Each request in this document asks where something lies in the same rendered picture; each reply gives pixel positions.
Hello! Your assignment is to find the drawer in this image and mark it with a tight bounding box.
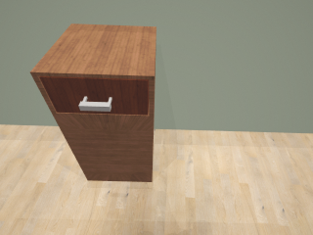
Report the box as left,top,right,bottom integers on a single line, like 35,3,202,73
39,75,150,116

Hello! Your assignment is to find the cabinet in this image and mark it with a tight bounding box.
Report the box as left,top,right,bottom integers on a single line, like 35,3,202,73
30,23,157,182

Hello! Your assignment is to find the handle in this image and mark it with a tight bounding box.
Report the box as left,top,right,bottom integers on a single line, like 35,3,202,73
78,96,112,112

